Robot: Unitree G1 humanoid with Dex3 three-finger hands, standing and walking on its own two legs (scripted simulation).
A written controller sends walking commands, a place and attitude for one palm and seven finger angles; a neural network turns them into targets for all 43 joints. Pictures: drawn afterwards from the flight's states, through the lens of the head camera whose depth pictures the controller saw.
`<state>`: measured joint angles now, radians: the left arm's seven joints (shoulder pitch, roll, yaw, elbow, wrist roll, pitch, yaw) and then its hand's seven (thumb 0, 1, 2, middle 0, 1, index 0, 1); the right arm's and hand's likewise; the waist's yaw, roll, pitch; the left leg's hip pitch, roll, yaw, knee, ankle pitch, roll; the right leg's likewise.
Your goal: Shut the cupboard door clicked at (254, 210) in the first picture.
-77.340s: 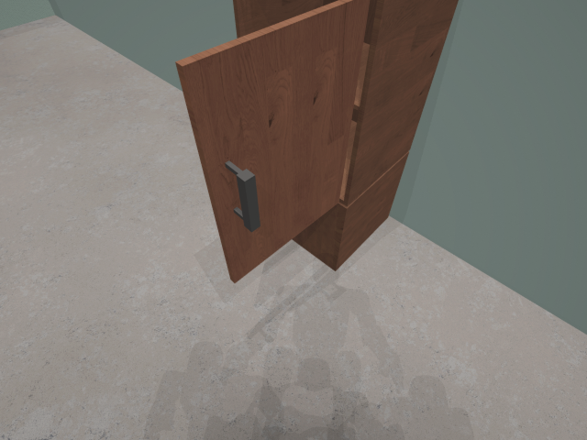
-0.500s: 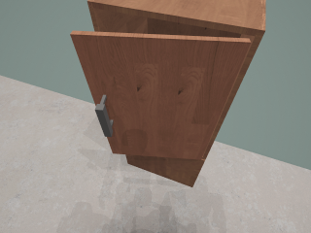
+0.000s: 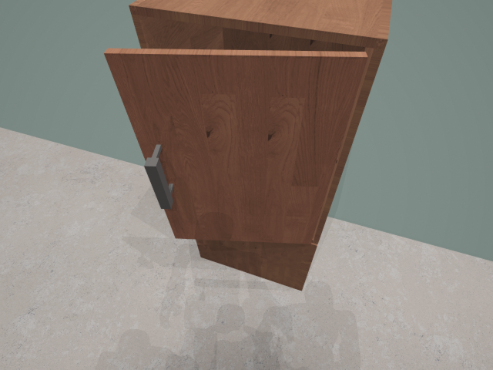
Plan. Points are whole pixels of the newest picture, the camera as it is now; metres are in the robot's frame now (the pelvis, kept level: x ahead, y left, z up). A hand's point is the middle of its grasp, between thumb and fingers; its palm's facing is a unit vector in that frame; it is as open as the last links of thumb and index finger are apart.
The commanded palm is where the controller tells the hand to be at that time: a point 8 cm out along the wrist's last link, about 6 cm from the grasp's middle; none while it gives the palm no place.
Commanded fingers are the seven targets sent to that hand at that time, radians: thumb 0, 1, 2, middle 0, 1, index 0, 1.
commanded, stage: come to a stop and stand still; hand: left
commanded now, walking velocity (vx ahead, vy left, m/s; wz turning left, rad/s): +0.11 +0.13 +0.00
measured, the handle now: (162, 177) +0.50 +0.22 -0.02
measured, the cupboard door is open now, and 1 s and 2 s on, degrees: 17 17 17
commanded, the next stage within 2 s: look again from close up in 0.28 s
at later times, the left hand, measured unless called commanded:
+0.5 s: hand out of the picture +0.00 +0.18 -0.18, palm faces +0.00 -0.98 -0.19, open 7.4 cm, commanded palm none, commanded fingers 0.00 0.90 0.90 -0.20 -0.30 -0.20 -0.30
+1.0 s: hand out of the picture +0.04 +0.23 -0.17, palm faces -0.04 -0.96 -0.28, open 7.4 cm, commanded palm none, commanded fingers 0.00 0.90 0.90 -0.20 -0.30 -0.20 -0.30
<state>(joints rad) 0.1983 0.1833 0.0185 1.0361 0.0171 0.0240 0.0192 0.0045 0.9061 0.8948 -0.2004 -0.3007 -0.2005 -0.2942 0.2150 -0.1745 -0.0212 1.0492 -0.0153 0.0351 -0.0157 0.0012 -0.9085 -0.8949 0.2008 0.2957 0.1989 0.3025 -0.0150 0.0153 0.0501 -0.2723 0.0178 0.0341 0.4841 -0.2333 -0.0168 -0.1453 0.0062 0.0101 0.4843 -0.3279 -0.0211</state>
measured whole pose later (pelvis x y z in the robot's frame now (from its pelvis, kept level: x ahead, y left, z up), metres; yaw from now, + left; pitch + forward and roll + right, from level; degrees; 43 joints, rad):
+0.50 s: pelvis +0.00 +0.02 +0.00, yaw +0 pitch -1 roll -1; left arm 0.30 0.13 -0.01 1.08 0.02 -0.02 0.04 0.01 0.90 0.89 -0.20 -0.30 -0.20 -0.29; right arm 0.27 -0.17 -0.01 1.03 -0.01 -0.01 -0.03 0.00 -0.91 -0.90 0.20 0.30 0.20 0.30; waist -0.01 0.02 0.05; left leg -0.29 0.02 0.02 0.55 -0.24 0.01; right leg -0.15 0.01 0.01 0.50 -0.32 0.00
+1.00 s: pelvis +0.00 +0.02 +0.00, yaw -1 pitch +0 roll +1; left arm 0.24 0.24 -0.01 1.05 0.02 -0.01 0.02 0.01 0.90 0.89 -0.20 -0.30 -0.20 -0.29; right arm 0.21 -0.24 0.00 1.05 -0.01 -0.02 -0.01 0.00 -0.91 -0.89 0.20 0.30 0.20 0.30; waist 0.01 0.01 0.04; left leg -0.25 -0.01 0.06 0.47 -0.22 0.02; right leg -0.16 -0.02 0.04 0.50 -0.33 0.01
